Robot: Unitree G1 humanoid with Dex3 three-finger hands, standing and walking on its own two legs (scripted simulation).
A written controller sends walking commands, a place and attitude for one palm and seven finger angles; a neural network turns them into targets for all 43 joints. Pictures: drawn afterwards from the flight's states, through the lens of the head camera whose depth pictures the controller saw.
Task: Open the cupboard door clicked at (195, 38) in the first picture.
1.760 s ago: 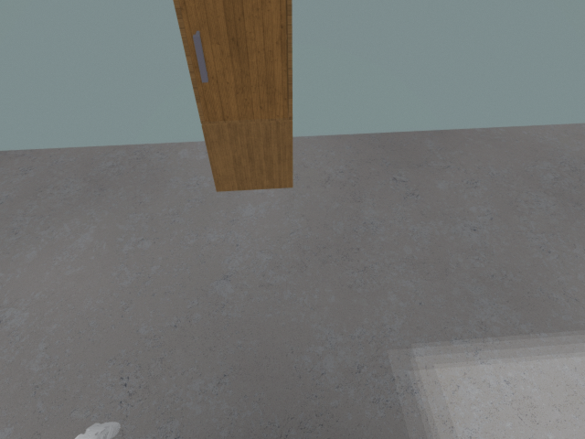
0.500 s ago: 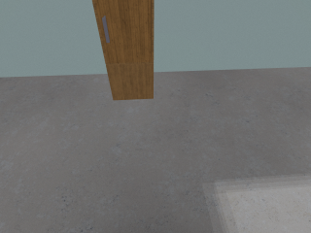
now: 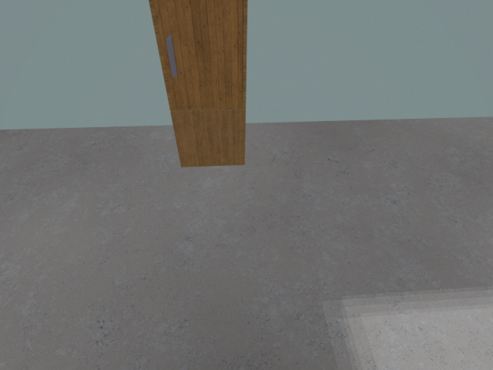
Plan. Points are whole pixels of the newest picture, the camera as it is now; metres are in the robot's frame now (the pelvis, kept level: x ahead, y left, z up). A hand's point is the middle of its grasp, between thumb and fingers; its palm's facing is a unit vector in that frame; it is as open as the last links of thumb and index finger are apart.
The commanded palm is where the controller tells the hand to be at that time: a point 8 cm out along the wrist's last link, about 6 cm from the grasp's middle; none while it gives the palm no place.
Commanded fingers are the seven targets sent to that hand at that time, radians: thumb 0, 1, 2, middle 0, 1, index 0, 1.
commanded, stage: walk to a spot facing it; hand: left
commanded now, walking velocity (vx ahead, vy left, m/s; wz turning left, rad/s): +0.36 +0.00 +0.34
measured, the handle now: (172, 56) +1.31 +0.40 -0.08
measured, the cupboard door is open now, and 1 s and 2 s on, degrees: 0 0 0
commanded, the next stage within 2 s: turn to face it in 1.02 s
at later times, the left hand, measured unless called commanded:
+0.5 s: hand (137, 365) +0.17 +0.22 -0.18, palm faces +0.09 -0.98 -0.16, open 7.3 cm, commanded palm none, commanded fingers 0.00 0.90 0.90 -0.20 -0.30 -0.20 -0.30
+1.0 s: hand (151, 306) +0.29 +0.23 -0.19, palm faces +0.32 -0.93 -0.18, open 7.2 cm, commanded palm none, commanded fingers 0.00 0.90 0.90 -0.20 -0.30 -0.20 -0.30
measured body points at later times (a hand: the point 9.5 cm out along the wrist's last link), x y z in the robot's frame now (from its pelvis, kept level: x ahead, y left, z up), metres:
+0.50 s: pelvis +0.14 +0.04 +0.00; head +0.16 +0.05 +0.45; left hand +0.17 +0.27 -0.16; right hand +0.02 -0.16 -0.14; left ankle +0.02 +0.12 -0.74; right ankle +0.26 -0.10 -0.70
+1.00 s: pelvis +0.36 +0.05 -0.01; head +0.35 +0.08 +0.44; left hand +0.27 +0.28 -0.18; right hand +0.52 -0.16 -0.14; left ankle +0.43 +0.18 -0.73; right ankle +0.33 -0.09 -0.74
